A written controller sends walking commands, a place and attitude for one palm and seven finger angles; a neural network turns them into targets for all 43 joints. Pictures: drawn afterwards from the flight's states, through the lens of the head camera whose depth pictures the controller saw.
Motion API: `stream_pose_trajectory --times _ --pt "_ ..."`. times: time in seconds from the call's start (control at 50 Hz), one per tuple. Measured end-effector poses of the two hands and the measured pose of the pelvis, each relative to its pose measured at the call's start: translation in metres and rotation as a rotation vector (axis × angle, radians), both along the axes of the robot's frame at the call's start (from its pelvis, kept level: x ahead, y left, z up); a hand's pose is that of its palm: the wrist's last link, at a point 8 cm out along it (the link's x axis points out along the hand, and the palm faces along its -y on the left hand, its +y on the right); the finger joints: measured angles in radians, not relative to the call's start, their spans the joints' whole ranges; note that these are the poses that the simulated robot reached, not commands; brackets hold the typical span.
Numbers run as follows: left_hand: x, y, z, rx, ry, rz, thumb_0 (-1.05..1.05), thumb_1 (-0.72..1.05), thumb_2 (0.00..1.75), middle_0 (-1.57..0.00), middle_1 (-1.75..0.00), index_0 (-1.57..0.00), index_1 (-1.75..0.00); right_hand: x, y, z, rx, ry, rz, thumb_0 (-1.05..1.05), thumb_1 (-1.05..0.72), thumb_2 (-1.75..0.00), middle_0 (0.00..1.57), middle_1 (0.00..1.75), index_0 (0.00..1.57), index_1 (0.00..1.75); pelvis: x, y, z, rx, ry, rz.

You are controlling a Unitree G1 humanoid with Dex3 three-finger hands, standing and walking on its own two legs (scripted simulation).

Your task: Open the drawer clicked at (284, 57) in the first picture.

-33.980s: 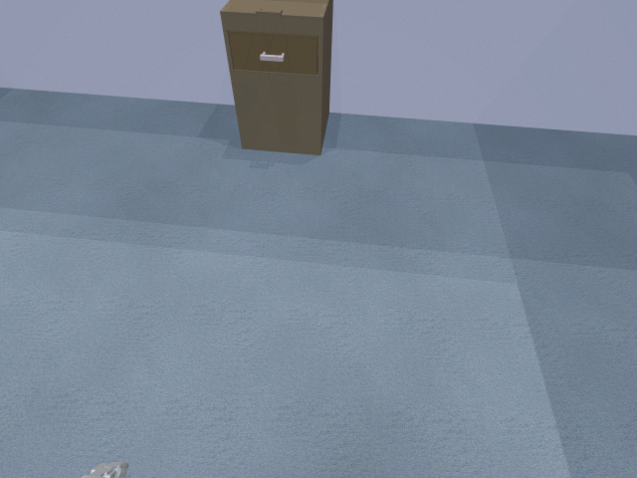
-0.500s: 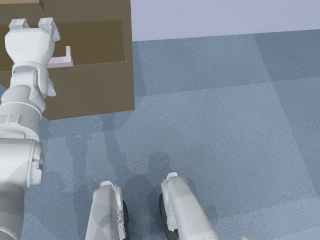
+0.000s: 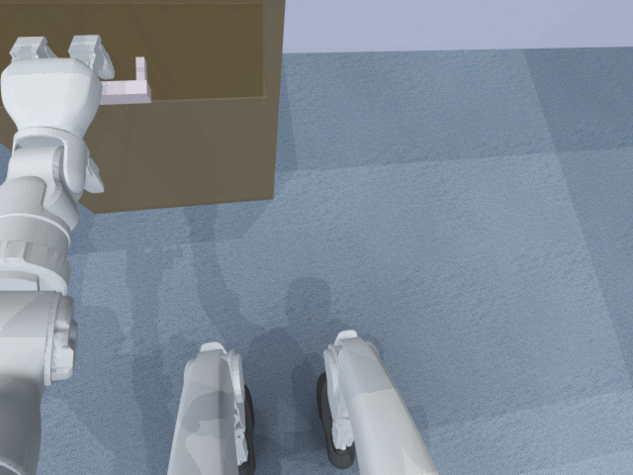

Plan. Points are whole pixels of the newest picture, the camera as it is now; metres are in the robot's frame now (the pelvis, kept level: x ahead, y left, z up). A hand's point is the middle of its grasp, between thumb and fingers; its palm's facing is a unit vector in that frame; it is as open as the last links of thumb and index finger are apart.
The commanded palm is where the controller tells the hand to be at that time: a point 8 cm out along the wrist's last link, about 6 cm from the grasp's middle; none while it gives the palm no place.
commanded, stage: lower the fingers behind the handle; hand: left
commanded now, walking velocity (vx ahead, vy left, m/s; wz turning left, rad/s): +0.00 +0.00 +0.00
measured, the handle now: (104, 79) +0.59 +0.23 -0.03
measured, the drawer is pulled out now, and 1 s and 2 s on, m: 0.00 0.00 0.01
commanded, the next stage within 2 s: close the thumb around the handle in 0.78 s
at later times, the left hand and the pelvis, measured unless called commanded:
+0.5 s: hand (84, 129) +0.54 +0.26 -0.06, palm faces -0.05 +0.01 -1.00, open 13.8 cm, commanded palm +0.54 +0.22 -0.02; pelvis -0.02 +0.00 -0.03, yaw +0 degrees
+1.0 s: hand (82, 127) +0.54 +0.26 -0.06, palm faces -0.05 +0.01 -1.00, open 13.5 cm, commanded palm +0.55 +0.21 -0.02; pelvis -0.02 -0.01 -0.03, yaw +0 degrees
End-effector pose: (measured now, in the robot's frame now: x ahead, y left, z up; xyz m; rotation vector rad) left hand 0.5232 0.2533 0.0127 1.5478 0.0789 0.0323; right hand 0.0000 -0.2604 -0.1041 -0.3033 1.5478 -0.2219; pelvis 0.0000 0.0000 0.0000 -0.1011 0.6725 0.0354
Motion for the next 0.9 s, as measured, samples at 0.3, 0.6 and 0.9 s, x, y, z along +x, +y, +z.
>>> stream_pose_trajectory --times 0.3,0.6,0.9 --pt "0.000 -0.004 -0.001 0.017 -0.014 0.039 0.00 -0.49 0.30 -0.33 -1.20 -0.33 -1.26 0.020 -0.001 -0.011 0.014 -0.078 0.040 0.00 -0.91 -0.89 0.20 0.30 0.20 0.30 -0.004 -0.002 -0.010 -0.003 -0.011 0.001" --pt "-0.001 0.000 -0.018 0.039 0.000 0.044 0.00 -0.49 0.30 -0.32 -1.20 -0.32 -1.24 -0.009 -0.006 -0.033 0.000 -0.051 0.012 0.00 -0.91 -0.89 0.20 0.30 0.20 0.30 -0.020 -0.005 -0.034 0.002 -0.004 -0.006" --pt "0.000 0.000 -0.016 0.037 0.023 0.039 0.00 -0.49 0.30 -0.32 -1.20 -0.32 -1.23 -0.016 -0.002 -0.027 0.008 -0.025 0.001 0.00 -0.91 -0.89 0.20 0.30 0.20 0.30 -0.017 -0.006 -0.029 0.000 -0.002 -0.004"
